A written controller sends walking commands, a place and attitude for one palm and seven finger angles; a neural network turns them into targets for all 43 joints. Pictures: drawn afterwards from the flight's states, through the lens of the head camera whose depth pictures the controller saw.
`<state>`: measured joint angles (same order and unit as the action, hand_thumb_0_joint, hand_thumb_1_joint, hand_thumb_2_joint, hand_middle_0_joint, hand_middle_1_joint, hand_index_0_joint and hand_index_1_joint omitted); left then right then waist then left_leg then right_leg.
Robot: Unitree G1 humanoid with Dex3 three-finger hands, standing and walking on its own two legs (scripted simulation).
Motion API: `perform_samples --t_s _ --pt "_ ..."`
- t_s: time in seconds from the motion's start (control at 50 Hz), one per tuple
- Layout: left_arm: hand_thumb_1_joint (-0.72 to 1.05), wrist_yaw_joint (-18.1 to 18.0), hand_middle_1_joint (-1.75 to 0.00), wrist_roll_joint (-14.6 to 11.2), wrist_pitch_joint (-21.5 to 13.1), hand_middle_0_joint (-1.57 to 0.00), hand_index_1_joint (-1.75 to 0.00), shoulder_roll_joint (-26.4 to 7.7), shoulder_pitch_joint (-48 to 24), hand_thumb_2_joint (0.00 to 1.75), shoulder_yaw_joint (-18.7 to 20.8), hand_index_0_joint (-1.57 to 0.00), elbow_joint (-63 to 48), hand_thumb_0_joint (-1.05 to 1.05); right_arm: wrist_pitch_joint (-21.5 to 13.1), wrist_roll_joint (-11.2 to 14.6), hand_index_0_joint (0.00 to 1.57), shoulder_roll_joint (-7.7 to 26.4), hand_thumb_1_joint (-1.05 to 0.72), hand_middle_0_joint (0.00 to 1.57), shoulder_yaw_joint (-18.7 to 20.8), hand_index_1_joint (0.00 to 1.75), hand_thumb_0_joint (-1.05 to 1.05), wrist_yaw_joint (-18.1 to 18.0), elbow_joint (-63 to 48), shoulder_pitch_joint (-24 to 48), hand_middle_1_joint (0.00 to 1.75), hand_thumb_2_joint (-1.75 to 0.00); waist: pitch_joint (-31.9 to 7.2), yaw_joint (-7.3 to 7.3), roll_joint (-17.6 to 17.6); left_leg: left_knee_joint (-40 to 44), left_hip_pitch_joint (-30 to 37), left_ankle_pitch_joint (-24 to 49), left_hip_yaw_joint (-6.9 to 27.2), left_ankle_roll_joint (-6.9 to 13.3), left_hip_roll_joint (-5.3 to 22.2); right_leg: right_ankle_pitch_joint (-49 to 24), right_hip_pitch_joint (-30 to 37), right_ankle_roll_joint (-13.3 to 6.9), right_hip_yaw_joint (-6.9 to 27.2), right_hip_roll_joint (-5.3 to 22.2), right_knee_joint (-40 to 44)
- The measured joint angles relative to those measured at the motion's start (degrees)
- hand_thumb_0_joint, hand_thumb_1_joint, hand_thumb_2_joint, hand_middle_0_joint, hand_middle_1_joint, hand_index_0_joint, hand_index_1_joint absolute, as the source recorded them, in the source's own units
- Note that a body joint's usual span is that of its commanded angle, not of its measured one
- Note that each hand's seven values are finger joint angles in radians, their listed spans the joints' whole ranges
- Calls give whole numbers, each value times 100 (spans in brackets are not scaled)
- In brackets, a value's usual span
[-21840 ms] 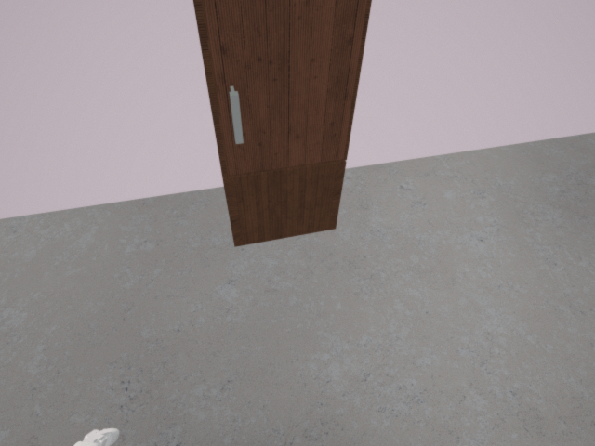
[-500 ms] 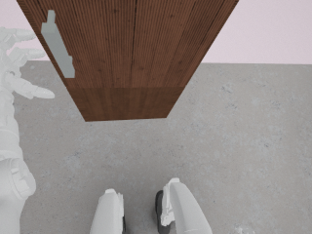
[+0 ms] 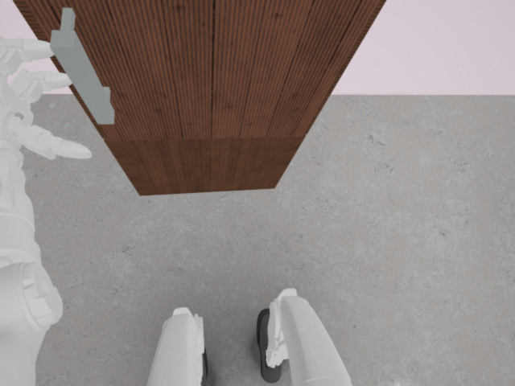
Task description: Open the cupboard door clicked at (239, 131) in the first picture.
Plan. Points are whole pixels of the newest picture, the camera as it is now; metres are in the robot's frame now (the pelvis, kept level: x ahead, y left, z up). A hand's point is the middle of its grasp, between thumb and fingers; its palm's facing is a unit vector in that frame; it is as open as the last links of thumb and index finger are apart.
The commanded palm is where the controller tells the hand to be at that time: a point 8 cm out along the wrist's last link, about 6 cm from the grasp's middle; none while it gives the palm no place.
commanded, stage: slide the fingers in behind the handle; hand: left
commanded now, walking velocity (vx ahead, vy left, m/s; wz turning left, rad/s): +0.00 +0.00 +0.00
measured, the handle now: (89, 72) +0.55 +0.21 +0.03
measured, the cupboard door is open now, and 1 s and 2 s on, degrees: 0 0 1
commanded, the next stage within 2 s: close the thumb around the handle in 1.40 s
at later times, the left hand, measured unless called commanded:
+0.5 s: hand (80, 107) +0.50 +0.22 +0.02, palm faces +0.04 -1.00 -0.01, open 14.0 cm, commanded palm +0.48 +0.24 +0.03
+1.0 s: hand (106, 107) +0.50 +0.19 +0.02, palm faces +0.02 -1.00 -0.01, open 14.0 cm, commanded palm +0.47 +0.22 +0.03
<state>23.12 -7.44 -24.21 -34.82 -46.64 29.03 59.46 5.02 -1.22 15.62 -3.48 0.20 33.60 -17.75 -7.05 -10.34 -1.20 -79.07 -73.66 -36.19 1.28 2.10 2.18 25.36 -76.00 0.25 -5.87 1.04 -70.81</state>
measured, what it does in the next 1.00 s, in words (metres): stands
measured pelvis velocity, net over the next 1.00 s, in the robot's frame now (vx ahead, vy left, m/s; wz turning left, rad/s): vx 0.00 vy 0.00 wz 0.02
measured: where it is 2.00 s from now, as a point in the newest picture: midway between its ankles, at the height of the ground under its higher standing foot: (234, 374)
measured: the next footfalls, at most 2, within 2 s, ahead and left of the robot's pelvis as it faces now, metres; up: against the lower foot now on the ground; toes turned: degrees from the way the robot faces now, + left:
none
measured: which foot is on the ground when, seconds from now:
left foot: down 0.00-1.00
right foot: down 0.00-1.00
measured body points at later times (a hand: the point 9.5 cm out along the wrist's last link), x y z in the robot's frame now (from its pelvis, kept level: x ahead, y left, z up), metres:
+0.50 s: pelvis +0.00 +0.00 +0.00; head +0.18 +0.04 +0.41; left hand +0.49 +0.27 +0.03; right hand +0.04 -0.27 -0.11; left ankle -0.01 +0.09 -0.60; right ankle +0.06 -0.13 -0.60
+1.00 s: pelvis +0.00 +0.00 +0.00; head +0.17 +0.03 +0.42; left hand +0.49 +0.24 +0.03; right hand +0.04 -0.27 -0.11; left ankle -0.01 +0.09 -0.60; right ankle +0.06 -0.13 -0.60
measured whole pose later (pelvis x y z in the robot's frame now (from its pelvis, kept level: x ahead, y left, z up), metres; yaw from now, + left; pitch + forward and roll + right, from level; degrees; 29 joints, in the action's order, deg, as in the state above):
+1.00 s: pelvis +0.00 +0.00 +0.00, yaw +1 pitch +29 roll -4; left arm 12.6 -5.4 -27.9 -25.6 -47.2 21.5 60.9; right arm 4.6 -2.1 14.8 -2.3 1.2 34.4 -17.4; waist -7.8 -10.1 -1.5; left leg -77.7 -71.5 -35.7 0.6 1.9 1.4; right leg 25.6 -74.5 0.1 -5.1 1.6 -70.9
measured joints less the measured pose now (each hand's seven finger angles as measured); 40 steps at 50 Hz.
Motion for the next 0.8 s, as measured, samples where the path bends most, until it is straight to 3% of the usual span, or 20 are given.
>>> perform_samples --t_s 0.24,0.44,0.8 --pt "-50 -288 -120 122 -25 -30 -122 59 -118 30 -134 -31 270 -1 -68 -19 20 17 -91 21 7 30 1 -1 -43 64 30 -90 -18 -25 30 -3 44 15 -7 -8 -13 3 27 -17 10 11 -36" --pt "-50 -554 -120 128 -94 -30 -122 440 -128 30 -310 -30 172 -1 -71 -50 20 -30 -91 21 43 30 1 20 25 64 30 -90 -46 -3 -15 8 32 33 -12 -5 -53 6 17 -6 20 48 -45" --pt "-50 -912 -120 178 -322 -30 -122 748 -174 30 -574 -30 316 -1 -72 -79 20 -95 -91 21 51 30 1 67 103 13 30 -90 -51 3 -13 107 180 55 -42 -14 -70 13 131 -17 55 56 -6"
